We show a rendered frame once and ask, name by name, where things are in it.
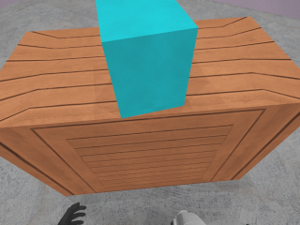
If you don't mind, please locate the robot left hand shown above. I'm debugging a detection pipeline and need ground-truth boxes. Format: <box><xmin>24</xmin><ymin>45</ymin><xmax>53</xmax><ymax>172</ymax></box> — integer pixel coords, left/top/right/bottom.
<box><xmin>57</xmin><ymin>202</ymin><xmax>86</xmax><ymax>225</ymax></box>

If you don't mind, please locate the carton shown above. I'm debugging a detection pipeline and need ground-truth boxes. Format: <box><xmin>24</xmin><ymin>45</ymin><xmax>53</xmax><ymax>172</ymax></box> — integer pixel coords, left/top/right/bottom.
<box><xmin>96</xmin><ymin>0</ymin><xmax>199</xmax><ymax>119</ymax></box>

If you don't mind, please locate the right robot thigh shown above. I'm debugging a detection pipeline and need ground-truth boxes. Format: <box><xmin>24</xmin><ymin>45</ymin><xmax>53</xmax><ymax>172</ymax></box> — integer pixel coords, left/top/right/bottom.
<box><xmin>172</xmin><ymin>212</ymin><xmax>206</xmax><ymax>225</ymax></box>

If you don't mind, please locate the pedestal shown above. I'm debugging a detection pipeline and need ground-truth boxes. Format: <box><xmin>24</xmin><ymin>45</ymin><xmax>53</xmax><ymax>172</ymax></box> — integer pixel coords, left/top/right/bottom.
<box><xmin>0</xmin><ymin>16</ymin><xmax>300</xmax><ymax>196</ymax></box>

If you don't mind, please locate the right robot shin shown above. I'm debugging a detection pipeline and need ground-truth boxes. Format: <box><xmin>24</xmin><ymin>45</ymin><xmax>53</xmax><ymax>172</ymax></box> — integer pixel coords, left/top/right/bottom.
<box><xmin>177</xmin><ymin>210</ymin><xmax>188</xmax><ymax>216</ymax></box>

